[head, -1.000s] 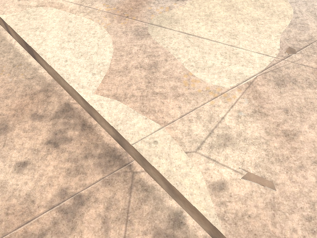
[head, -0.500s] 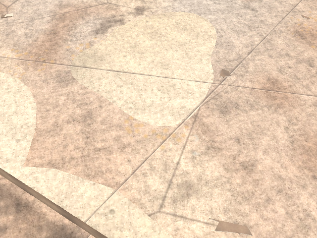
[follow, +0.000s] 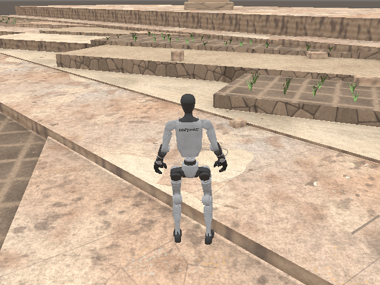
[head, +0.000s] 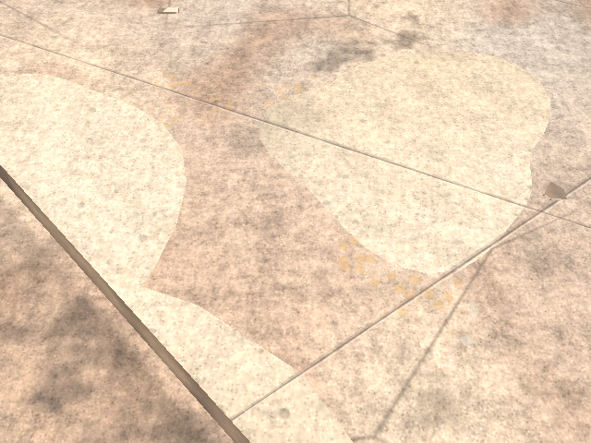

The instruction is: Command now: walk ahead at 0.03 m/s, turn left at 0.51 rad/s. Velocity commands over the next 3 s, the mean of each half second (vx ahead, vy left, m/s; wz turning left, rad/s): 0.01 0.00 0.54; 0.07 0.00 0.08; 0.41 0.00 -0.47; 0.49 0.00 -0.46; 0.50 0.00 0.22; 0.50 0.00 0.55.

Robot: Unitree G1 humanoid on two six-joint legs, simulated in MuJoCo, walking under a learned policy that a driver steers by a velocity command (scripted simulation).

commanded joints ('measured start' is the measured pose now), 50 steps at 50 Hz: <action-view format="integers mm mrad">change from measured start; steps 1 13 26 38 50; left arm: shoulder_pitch -30 -60 -71 20 -30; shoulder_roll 37 51 120 122 74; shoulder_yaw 4 13 39 12 12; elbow -104 -63 -63 -10 -7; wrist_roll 29 -1 30 -10 -45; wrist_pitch -22 -24 -68 -31 -73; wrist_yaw -5 -4 -33 -33 -42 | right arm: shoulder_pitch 115 -28 25 41 148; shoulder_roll -275 -158 -196 -43 -76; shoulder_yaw -72 -49 -87 -30 -41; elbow -89 -122 -88 -36 25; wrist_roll -43 -9 -6 -3 -8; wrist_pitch -24 -25 -22 -12 -116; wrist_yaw -17 -47 -30 -26 -53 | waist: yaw -58 -15 -49 -1 -56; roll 429 156 -118 -162 168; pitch -170 -140 -76 -81 107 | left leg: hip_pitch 316 218 -174 146 360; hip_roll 350 161 -118 -42 301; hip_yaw -570 -380 -249 -33 -388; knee -281 -271 564 -247 -520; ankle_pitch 794 466 -270 83 -206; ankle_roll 315 239 -44 -78 221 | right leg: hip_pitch -359 -212 73 143 -489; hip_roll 152 157 -205 -64 49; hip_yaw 21 192 521 314 230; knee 525 260 -330 -229 363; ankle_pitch -371 -46 443 512 -110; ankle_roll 51 54 -316 -225 -79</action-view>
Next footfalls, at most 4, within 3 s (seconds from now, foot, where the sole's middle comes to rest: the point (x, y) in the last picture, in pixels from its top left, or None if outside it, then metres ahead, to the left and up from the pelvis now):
0.44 right None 0.07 -0.10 -0.76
0.80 left None -0.06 0.15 -0.76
1.20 right None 0.12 -0.05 -0.76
1.66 left None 0.39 0.20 -0.76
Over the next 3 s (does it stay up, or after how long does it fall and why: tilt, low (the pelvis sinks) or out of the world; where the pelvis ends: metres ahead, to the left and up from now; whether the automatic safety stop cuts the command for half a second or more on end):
stays up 0.98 -0.06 0.15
